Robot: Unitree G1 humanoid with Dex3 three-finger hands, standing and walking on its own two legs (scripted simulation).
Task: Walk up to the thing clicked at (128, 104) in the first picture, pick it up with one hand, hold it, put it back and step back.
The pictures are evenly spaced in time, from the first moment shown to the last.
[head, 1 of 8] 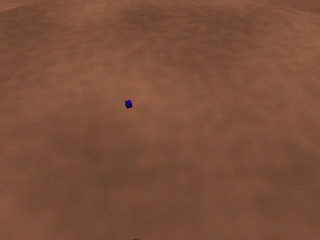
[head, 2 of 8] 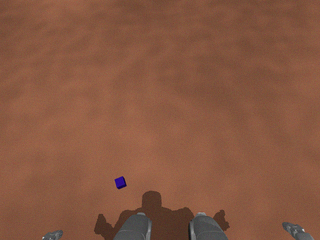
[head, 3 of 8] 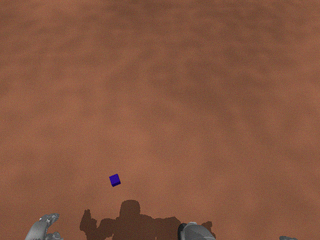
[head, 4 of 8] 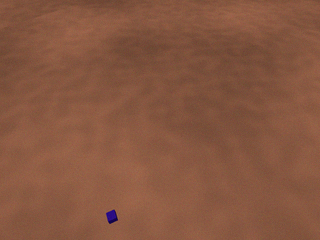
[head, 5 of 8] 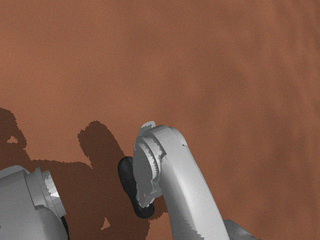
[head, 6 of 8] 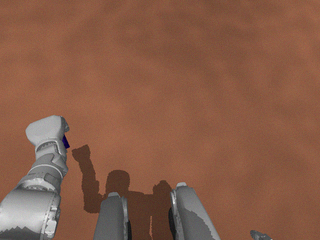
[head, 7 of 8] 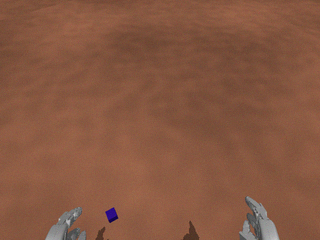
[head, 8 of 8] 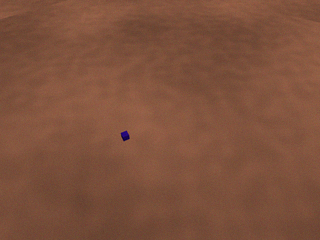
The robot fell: no
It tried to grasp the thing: yes
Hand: left
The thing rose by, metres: 0.69
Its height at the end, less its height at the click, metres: +0.00
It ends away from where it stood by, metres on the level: 0.01
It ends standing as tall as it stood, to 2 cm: yes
